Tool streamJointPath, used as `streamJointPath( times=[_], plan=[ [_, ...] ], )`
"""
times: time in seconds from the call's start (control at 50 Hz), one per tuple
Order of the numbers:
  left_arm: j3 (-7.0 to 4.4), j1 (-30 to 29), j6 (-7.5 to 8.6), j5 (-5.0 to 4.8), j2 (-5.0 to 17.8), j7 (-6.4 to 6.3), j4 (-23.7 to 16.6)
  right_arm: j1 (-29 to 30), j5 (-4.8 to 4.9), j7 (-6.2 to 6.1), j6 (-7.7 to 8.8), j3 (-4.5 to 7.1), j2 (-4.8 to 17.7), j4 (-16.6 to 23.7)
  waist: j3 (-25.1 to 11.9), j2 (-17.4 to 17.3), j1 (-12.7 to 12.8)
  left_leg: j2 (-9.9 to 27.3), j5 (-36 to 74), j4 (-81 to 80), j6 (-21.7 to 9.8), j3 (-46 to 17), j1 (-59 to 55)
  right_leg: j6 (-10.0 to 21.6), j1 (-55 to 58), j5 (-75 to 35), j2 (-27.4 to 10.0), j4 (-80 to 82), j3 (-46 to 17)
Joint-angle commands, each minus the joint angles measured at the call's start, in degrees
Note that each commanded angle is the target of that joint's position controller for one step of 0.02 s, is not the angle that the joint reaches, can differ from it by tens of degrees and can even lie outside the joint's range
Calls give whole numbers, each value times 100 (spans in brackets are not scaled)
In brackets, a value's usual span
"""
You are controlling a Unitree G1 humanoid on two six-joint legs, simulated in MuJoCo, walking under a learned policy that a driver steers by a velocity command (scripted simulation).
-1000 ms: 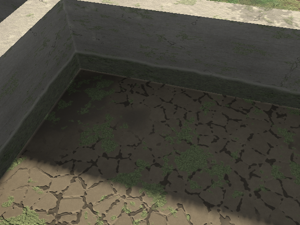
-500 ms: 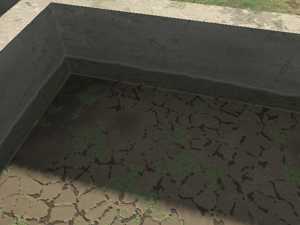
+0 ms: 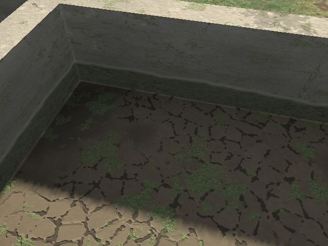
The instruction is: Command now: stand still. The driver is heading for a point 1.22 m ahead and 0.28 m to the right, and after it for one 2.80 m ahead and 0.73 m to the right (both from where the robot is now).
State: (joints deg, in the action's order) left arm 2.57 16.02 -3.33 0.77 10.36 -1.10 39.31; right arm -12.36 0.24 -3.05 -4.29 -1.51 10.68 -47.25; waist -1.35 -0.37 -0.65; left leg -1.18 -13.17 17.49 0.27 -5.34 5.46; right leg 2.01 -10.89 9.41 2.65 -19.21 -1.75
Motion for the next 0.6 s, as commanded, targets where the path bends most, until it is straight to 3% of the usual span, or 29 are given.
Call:
streamJointPath(
  times=[0.02,0.14,0.16,0.24,0.32,0.34,0.36,0.38,0.48,0.52,0.54,0.56,0.6],
  plan=[
    [-108,-26,85,9,464,-9,-383,97,-14,-13,41,83,490,350,-40,-4,-11,418,750,-249,-112,-273,572,95,483,-783,-554,149,-528],
    [-103,55,87,16,493,-6,-364,133,-25,-12,27,59,506,375,-60,13,0,407,712,-193,-113,-271,595,117,472,-850,-565,120,-547],
    [-61,136,86,27,391,-1,-305,69,-36,-2,27,22,423,335,-192,-15,-2,422,513,-317,-103,-288,499,91,531,-508,-553,217,-536],
    [-47,29,63,30,410,-17,-258,261,-82,-9,28,-11,405,374,67,6,26,318,208,-278,-103,-199,619,47,427,107,-423,255,-489],
    [-51,-71,39,13,417,-27,-309,336,-78,-19,64,-42,347,473,63,79,32,153,-93,155,-163,-17,885,176,463,325,-332,-108,-445],
    [-65,-345,-19,29,436,-36,-509,599,-146,79,94,-43,182,645,284,178,-58,135,292,398,-192,90,1007,261,264,-650,-521,-301,-639],
    [-83,-290,-45,51,495,-35,-537,461,-167,111,118,-47,158,663,-49,227,-75,117,266,530,-191,126,942,344,442,-1068,-611,-431,-700],
    [-101,-273,-61,56,522,-35,-581,412,-166,121,135,-40,152,691,-153,252,-80,92,268,629,-189,159,978,396,544,-1353,-655,-557,-724],
    [-104,-467,-114,81,428,-44,-837,582,-164,116,159,-26,110,953,-309,204,-74,53,577,934,-178,226,974,366,509,-1890,-586,-987,-588],
    [-101,-561,-132,100,377,-45,-933,674,-162,130,163,-26,98,1049,-322,116,-67,60,828,1016,-189,219,953,295,440,-1825,-505,-1110,-494],
    [-77,-438,-82,78,289,-40,-854,497,-78,46,147,-46,189,982,-534,-12,36,71,418,850,-196,79,890,183,602,-626,-271,-1083,-285],
    [-56,-558,-73,70,232,-37,-902,715,-62,32,126,-54,197,1063,-183,-87,56,86,463,823,-214,28,1032,111,396,-328,-195,-1088,-232],
    [-55,-629,-57,95,243,-31,-932,838,-79,44,103,-69,205,1170,-12,-118,54,93,520,857,-243,-14,1095,82,272,-256,-171,-1144,-213]
  ],
)
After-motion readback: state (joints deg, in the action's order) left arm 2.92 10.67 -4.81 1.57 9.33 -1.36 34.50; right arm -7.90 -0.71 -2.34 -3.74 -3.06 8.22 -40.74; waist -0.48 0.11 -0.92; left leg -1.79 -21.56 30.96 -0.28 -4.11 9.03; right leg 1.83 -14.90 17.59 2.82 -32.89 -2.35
